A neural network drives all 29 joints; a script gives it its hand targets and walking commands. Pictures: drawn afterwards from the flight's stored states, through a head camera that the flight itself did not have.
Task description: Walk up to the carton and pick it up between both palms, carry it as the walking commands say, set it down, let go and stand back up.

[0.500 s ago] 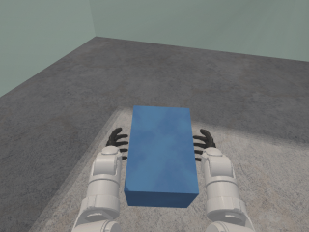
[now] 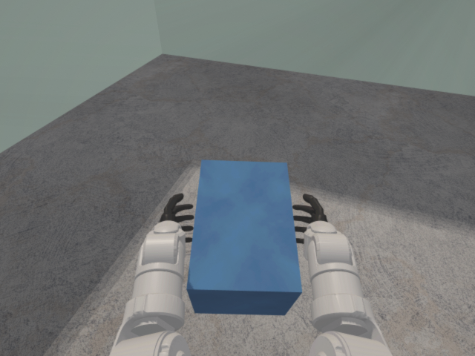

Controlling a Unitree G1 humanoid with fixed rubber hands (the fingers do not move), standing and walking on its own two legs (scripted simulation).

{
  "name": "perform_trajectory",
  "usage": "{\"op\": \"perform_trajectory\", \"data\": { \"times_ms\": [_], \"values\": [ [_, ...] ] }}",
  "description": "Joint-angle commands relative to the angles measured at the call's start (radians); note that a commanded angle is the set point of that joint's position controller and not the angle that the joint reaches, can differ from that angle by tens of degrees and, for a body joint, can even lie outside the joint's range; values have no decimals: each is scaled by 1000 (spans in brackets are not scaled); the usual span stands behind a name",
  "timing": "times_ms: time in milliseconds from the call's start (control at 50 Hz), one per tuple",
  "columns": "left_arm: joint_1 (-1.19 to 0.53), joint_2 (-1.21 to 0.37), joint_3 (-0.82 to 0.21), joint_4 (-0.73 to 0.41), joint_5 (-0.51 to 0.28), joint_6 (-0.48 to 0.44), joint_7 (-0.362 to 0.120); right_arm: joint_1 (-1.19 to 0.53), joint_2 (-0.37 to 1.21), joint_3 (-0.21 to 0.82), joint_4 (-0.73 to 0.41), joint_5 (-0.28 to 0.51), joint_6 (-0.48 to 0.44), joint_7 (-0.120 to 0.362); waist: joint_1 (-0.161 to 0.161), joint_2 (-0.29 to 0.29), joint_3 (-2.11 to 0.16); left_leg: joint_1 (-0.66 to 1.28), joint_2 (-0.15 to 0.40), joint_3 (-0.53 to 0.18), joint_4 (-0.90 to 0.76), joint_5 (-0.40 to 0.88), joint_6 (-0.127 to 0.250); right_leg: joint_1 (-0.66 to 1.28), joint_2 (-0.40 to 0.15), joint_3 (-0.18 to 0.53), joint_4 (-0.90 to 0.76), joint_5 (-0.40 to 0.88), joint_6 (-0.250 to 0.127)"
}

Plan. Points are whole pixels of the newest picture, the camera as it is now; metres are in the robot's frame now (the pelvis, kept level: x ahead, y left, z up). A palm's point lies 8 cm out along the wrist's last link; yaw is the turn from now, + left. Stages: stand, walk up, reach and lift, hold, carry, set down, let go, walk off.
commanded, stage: reach and lift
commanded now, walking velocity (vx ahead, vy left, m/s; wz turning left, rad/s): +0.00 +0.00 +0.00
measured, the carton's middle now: (242, 235) +0.36 +0.01 -0.01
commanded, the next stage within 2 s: hold in 0.72 s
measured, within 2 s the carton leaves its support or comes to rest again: neither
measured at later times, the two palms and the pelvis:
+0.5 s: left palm (170, 234) +0.31 +0.14 +0.06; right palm (321, 234) +0.31 -0.13 +0.06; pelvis +0.01 +0.00 +0.00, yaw +0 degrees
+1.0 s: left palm (170, 240) +0.30 +0.13 +0.06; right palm (324, 239) +0.30 -0.14 +0.07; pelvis +0.00 +0.00 +0.00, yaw +0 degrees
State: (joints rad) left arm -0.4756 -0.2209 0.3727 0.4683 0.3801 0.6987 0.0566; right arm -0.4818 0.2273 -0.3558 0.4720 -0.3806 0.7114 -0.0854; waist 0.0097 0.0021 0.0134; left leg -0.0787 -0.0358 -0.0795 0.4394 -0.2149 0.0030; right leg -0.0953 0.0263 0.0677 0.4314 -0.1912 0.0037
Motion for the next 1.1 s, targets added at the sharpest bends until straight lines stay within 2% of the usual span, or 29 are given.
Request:
{"op": "perform_trajectory", "data": {
  "times_ms": [0, 240, 400, 900, 1080],
  "values": [
    [-571, -945, -465, 61, -275, -28, -272, -527, 993, 456, 60, 273, -32, 273, -4, 2, -224, -9, -34, 4, -92, 50, -2, 72, 40, 2, -70, 51, 3],
    [-478, -960, -527, -16, -305, -19, -261, -438, 987, 518, -13, 300, -23, 283, -3, 5, -248, 26, -35, -5, -95, 138, -6, 101, 47, 6, -75, 142, 4],
    [-429, -962, -558, -61, -325, -5, -263, -381, 985, 543, -50, 314, -8, 289, -10, 5, -239, 31, -37, -8, -102, 151, -6, 109, 48, 8, -83, 160, 4],
    [-459, -965, -563, -79, -338, 5, -280, -380, 1005, 535, -33, 317, 12, 307, -15, 1, -190, -6, -36, -5, -105, 9, 3, 56, 40, 3, -89, 13, 1],
    [-476, -964, -561, -73, -338, -1, -283, -384, 1009, 529, -18, 312, 8, 306, -15, -1, -197, -5, -37, -5, -100, 7, 3, 47, 39, 1, -87, 6, 2]
  ]
}}
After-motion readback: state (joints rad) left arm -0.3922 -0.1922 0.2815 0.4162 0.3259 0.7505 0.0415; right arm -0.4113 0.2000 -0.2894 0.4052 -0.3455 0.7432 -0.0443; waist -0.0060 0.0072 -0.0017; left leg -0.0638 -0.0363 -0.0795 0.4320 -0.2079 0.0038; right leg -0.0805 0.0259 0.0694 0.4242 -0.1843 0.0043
